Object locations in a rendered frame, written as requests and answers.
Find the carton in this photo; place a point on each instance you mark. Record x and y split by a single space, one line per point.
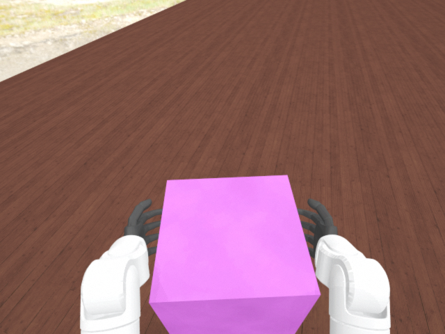
232 258

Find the robot left forearm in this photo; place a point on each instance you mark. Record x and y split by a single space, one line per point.
110 289

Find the right robot hand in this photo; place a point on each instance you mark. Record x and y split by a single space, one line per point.
324 224

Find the left robot hand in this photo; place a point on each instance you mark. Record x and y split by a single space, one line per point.
138 218

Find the robot right forearm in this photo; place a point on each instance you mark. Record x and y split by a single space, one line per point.
358 288

